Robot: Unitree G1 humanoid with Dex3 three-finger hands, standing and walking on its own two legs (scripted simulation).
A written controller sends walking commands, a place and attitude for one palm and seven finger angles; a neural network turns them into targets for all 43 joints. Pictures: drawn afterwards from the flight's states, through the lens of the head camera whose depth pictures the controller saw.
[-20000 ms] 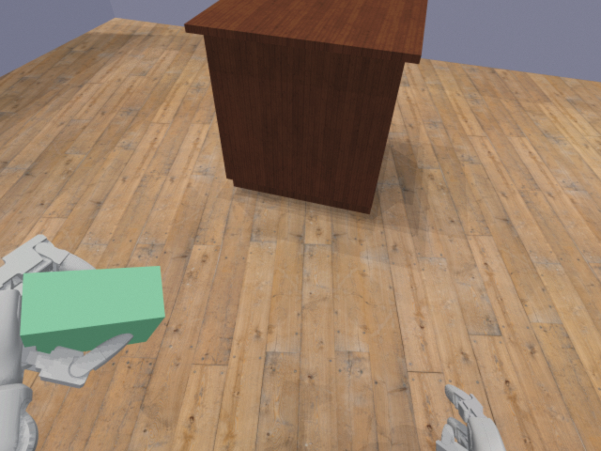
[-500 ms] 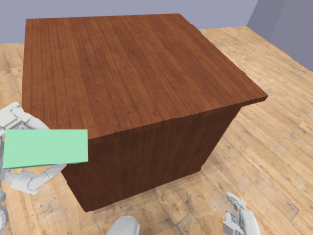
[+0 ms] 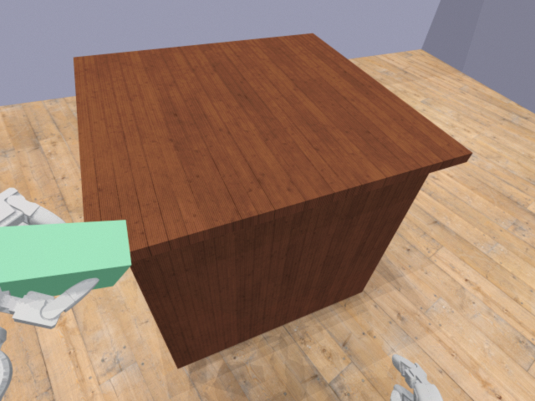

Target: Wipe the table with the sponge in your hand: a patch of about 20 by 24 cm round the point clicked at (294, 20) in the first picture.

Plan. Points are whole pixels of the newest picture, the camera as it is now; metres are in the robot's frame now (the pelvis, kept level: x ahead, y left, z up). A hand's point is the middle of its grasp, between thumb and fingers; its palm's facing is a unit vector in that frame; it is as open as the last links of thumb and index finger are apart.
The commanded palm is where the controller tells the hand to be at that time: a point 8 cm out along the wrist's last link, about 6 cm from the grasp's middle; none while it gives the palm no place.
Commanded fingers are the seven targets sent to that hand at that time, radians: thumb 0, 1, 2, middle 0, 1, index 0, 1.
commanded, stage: look again from close up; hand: left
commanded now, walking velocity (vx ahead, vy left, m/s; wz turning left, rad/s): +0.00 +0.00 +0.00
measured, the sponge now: (83, 259) +0.23 +0.24 +0.15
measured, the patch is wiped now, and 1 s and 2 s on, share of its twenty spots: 0.00 0.00 0.00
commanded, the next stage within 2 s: shuffle to correct the standing spot in 0.40 s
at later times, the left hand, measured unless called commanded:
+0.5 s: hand (68, 238) +0.24 +0.25 +0.17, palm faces +0.44 -0.81 -0.39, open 9.4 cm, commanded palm +0.18 +0.28 +0.19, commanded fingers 0.00 0.10 1.30 -1.20 -1.60 -1.20 -1.60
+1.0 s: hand (120, 213) +0.28 +0.21 +0.17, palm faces +0.44 -0.83 -0.35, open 9.4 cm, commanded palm +0.23 +0.25 +0.19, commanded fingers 0.00 0.10 1.30 -1.20 -1.60 -1.20 -1.60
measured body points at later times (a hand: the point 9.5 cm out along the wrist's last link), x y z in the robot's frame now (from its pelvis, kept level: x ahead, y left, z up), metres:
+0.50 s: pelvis +0.03 -0.01 +0.02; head +0.05 +0.00 +0.46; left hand +0.21 +0.29 +0.20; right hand +0.21 -0.23 -0.07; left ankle +0.03 +0.11 -0.72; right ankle +0.05 -0.09 -0.72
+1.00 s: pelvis +0.08 -0.04 +0.01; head +0.11 -0.02 +0.46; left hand +0.26 +0.25 +0.19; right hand +0.25 -0.26 -0.08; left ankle +0.07 +0.09 -0.68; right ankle +0.05 -0.09 -0.72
